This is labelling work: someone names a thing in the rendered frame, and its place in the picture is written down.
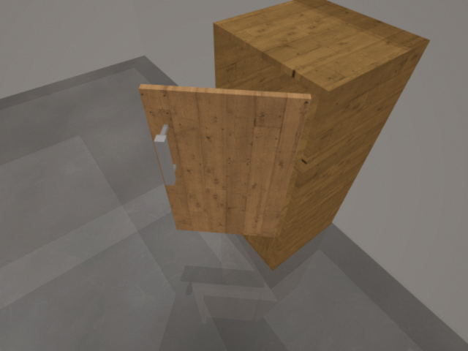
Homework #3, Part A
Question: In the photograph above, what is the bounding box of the handle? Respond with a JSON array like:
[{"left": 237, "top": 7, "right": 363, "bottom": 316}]
[{"left": 154, "top": 124, "right": 176, "bottom": 186}]

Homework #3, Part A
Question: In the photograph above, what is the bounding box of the cupboard door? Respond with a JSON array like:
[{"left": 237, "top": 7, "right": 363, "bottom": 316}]
[{"left": 139, "top": 84, "right": 312, "bottom": 237}]

